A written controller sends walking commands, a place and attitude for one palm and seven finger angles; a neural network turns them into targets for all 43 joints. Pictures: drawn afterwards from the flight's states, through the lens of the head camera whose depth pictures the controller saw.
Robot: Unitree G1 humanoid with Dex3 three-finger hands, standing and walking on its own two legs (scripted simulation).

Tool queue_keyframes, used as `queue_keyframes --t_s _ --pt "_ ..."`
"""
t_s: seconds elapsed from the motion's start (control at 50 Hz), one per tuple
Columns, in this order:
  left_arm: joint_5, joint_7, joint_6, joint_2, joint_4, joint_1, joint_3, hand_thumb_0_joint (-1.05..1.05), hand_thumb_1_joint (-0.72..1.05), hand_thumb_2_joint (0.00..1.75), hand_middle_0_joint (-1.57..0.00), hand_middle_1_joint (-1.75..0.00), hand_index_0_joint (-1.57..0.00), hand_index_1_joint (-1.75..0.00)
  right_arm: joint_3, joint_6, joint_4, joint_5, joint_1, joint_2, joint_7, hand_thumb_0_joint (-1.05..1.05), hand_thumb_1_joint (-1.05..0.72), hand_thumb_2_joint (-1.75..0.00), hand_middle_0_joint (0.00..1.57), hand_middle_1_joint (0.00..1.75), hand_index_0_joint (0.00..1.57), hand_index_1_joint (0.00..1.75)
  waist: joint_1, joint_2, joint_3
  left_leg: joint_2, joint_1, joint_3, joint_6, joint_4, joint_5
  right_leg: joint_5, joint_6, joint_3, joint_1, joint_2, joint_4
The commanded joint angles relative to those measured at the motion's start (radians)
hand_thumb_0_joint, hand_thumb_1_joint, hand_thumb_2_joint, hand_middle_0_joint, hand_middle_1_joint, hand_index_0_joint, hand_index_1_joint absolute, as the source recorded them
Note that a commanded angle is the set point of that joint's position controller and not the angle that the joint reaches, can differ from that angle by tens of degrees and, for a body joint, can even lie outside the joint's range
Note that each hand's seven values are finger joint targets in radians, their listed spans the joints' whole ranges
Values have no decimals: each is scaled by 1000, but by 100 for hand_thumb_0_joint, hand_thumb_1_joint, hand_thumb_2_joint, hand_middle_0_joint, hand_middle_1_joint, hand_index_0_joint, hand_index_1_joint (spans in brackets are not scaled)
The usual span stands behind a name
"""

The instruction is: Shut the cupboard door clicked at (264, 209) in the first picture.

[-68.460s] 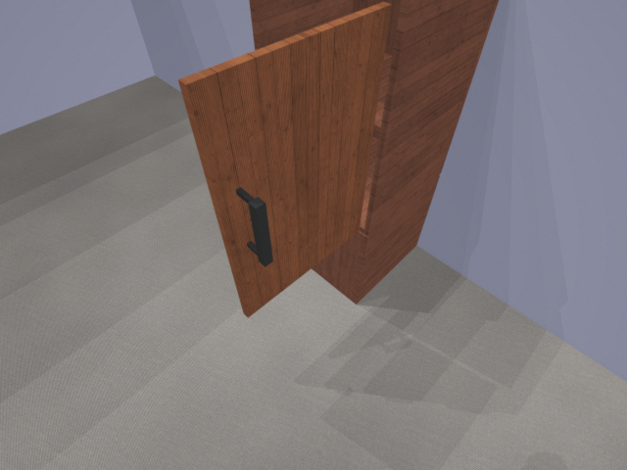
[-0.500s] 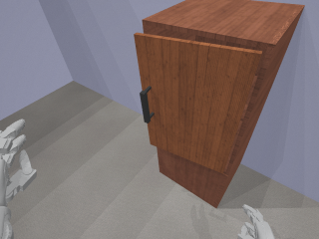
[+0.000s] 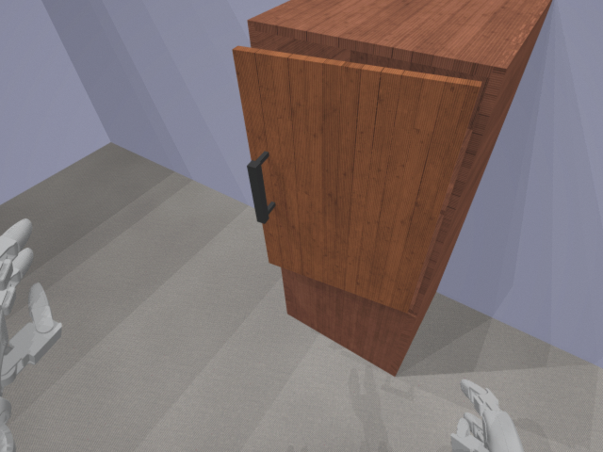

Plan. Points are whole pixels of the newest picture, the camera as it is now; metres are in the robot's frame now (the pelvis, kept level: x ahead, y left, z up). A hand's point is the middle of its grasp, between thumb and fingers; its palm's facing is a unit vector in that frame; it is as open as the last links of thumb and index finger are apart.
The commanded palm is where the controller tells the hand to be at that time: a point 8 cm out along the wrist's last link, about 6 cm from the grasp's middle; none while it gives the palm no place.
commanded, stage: step back with the hand held close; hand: left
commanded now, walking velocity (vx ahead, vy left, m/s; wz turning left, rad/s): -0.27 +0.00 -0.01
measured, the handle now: (263, 188) +0.64 +0.14 -0.03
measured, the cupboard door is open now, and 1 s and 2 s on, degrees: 8 8 8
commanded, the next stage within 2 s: stop stepping back and stand still in 1.34 s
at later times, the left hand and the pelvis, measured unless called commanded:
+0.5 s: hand out of the picture +0.13 +0.29 +0.15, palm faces +0.45 -0.75 -0.48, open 7.4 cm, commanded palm +0.08 +0.32 +0.18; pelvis -0.06 +0.02 -0.01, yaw +0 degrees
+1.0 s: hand out of the picture +0.08 +0.28 +0.16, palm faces +0.49 -0.74 -0.45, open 7.4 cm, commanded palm +0.02 +0.31 +0.18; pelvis -0.12 +0.01 -0.03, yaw +1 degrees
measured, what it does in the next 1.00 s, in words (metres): shifts its weight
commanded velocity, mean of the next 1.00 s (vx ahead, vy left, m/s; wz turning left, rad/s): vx -0.32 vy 0.00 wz -0.01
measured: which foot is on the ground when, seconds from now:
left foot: down 0.00-1.00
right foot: down 0.00-1.00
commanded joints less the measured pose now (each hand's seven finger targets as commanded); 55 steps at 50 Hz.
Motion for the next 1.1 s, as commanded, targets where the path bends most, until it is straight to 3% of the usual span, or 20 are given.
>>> queue_keyframes --t_s 0.0,0.06,0.14,0.3,0.32,0.34,0.4,0.52,0.54,0.62,0.64,0.78,0.84,0.88,0.92,0.96,1.0,1.04,1.06,1.08 --pt "-5 31 -71 236 -252 -11 156 0 90 90 -20 -30 -20 -30 -53 -11 -182 0 -100 -100 -15 0 -90 -90 20 30 20 30 -19 -29 -149 42 58 -20 22 -23 376 434 -3 86 6 -117 3" --pt "-9 37 -63 249 -275 7 171 0 90 90 -20 -30 -20 -30 -54 11 -205 3 -97 -106 -24 0 -90 -90 20 30 20 30 -16 -10 -172 66 42 -41 19 -44 495 452 10 59 36 -83 62" --pt "-11 41 -58 251 -277 44 178 0 90 90 -20 -30 -20 -30 -54 26 -224 4 -92 -107 -27 0 -90 -90 20 30 20 30 -13 -1 -158 83 -29 -62 21 -79 444 387 17 53 49 -64 92" --pt "7 49 -91 237 -282 31 186 0 90 90 -20 -30 -20 -30 -55 4 -232 6 -76 -123 -27 0 -90 -90 20 30 20 30 -20 26 -77 116 -362 -118 69 -199 -117 187 33 62 152 -24 156" --pt "14 50 -99 264 -282 24 215 0 90 90 -20 -30 -20 -30 -58 -3 -228 1 -82 -130 -29 0 -90 -90 20 30 20 30 -16 31 -73 115 -404 -125 76 -210 -190 184 34 68 176 -23 161" --pt "15 49 -104 233 -282 23 190 0 90 90 -20 -30 -20 -30 -52 -8 -229 5 -71 -118 -28 0 -90 -90 20 30 20 30 -21 13 -69 110 -431 -128 77 -205 -220 180 33 69 182 -27 167" --pt "24 54 -121 234 -297 -4 190 0 90 90 -20 -30 -20 -30 -55 -29 -221 3 -60 -124 -26 0 -90 -90 20 30 20 30 -27 12 -59 104 -479 -122 83 -183 -319 131 30 91 170 -31 163" --pt "32 67 -149 270 -333 -52 205 0 90 90 -20 -30 -20 -30 -56 -65 -188 -11 -46 -121 -20 0 -90 -90 20 30 20 30 -34 -46 -50 44 -356 -88 51 -52 -281 -86 -7 174 -28 -93 10" --pt "26 69 -152 243 -342 -50 175 0 90 90 -20 -30 -20 -30 -47 -70 -187 -9 -43 -105 -19 0 -90 -90 20 30 20 30 -37 -56 -52 35 -318 -83 43 -41 -241 -96 -11 165 -65 -102 -3" --pt "32 80 -162 267 -306 -31 205 0 90 90 -20 -30 -20 -30 -52 -82 -173 -15 -44 -122 -22 0 -90 -90 20 30 20 30 -35 -5 -29 60 -366 -109 50 -96 -308 -170 4 137 -54 -65 -2" --pt "31 78 -164 238 -300 -25 182 0 90 90 -20 -30 -20 -30 -46 -81 -178 -11 -46 -111 -21 0 -90 -90 20 30 20 30 -35 -12 -23 68 -386 -113 54 -107 -312 -150 8 126 -42 -59 18" --pt "40 68 -183 244 -314 10 221 0 90 90 -20 -30 -20 -30 -58 -92 -188 -7 -50 -130 -15 0 -90 -90 20 30 20 30 -23 70 -89 142 -638 -163 103 -188 -418 101 26 111 231 5 261" --pt "47 60 -183 239 -353 -22 215 0 90 90 -20 -30 -20 -30 -57 -98 -191 -10 -46 -127 -11 0 -90 -90 20 30 20 30 -28 46 -74 140 -681 -156 104 -160 -476 59 21 134 215 -1 284" --pt "48 62 -180 243 -357 -44 220 0 90 90 -20 -30 -20 -30 -61 -101 -187 -12 -40 -125 -10 0 -90 -90 20 30 20 30 -30 18 -57 117 -664 -129 93 -100 -488 7 10 180 146 -23 249" --pt "48 68 -177 273 -352 -58 242 0 90 90 -20 -30 -20 -30 -66 -98 -174 -20 -27 -117 -8 0 -90 -90 20 30 20 30 -33 -70 -48 60 -574 -95 60 20 -435 -66 -25 286 15 -97 113" --pt "31 76 -167 256 -346 -57 200 0 90 90 -20 -30 -20 -30 -55 -82 -154 -20 -12 -81 6 0 -90 -90 20 30 20 30 -42 -194 -61 -6 -356 -39 8 189 -272 -191 -80 368 -208 -223 -69" --pt "27 90 -157 272 -347 -56 192 0 90 90 -20 -30 -20 -30 -56 -59 -135 -17 -14 -66 15 0 -90 -90 20 30 20 30 -49 -260 -94 -37 -171 4 -10 336 -175 -247 -108 358 -346 -297 -165" --pt "25 99 -151 277 -352 -39 197 0 90 90 -20 -30 -20 -30 -53 -41 -128 -13 -8 -65 14 0 -90 -90 20 30 20 30 -61 -219 -88 -24 -96 -20 -1 284 -158 -215 -92 280 -403 -278 -144" --pt "24 99 -150 275 -366 -41 193 0 90 90 -20 -30 -20 -30 -49 -37 -135 -13 -16 -73 9 0 -90 -90 20 30 20 30 -62 -164 -61 -3 -93 -54 13 161 -188 -248 -61 220 -424 -221 -103" --pt "22 98 -154 276 -377 -37 200 0 90 90 -20 -30 -20 -30 -49 -35 -149 -15 -24 -91 0 0 -90 -90 20 30 20 30 -65 -53 -29 48 -177 -137 43 2 -257 -275 -20 152 -392 -127 -10"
